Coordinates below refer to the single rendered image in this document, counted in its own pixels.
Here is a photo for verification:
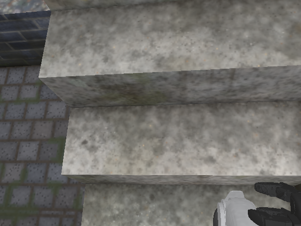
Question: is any right robot thigh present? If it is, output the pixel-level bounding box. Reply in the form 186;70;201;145
217;197;259;226

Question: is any robot right shin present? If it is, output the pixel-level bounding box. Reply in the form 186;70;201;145
225;190;256;208

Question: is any right robot hand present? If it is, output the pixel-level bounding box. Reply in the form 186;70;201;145
247;182;301;226

